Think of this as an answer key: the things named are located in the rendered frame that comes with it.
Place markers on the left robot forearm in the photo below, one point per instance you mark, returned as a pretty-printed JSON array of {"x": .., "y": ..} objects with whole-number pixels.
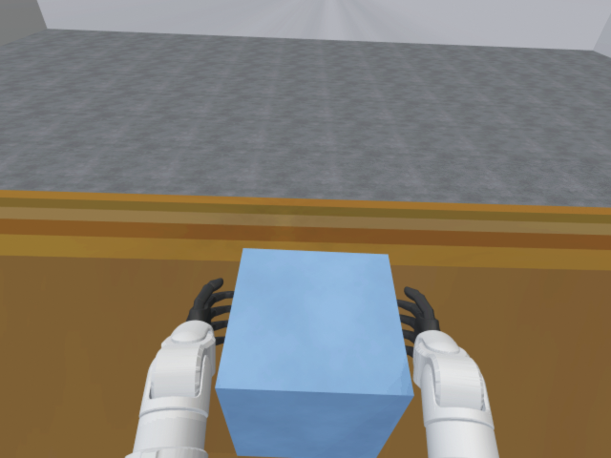
[{"x": 176, "y": 397}]

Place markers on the carton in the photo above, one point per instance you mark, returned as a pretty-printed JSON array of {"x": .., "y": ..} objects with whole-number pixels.
[{"x": 314, "y": 363}]

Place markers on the robot right hand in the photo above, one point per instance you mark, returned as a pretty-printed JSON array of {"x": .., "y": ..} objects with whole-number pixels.
[{"x": 424, "y": 316}]

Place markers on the robot left hand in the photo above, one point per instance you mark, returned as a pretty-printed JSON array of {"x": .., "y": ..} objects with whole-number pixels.
[{"x": 202, "y": 311}]

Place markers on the right robot forearm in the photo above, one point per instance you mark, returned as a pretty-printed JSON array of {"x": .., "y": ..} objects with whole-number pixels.
[{"x": 456, "y": 409}]

